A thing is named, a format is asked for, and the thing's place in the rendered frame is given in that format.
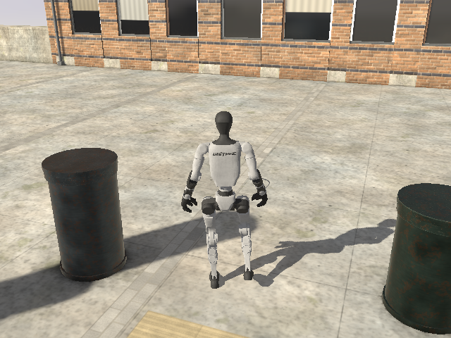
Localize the right robot shin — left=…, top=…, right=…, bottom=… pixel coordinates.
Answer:
left=241, top=223, right=252, bottom=272

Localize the humanoid robot head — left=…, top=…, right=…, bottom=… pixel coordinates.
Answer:
left=212, top=111, right=236, bottom=145

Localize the robot left hand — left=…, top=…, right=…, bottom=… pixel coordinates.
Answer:
left=181, top=197, right=197, bottom=213

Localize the right robot forearm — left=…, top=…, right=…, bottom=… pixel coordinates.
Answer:
left=252, top=169, right=266, bottom=196

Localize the robot right upper arm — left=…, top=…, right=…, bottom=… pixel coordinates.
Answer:
left=239, top=142, right=259, bottom=180

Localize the left robot forearm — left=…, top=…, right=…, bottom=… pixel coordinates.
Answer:
left=183, top=170, right=197, bottom=199

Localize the robot right hand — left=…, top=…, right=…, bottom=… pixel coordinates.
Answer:
left=252, top=193, right=268, bottom=207

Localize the robot left upper arm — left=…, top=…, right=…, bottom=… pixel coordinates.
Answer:
left=190, top=142, right=210, bottom=182

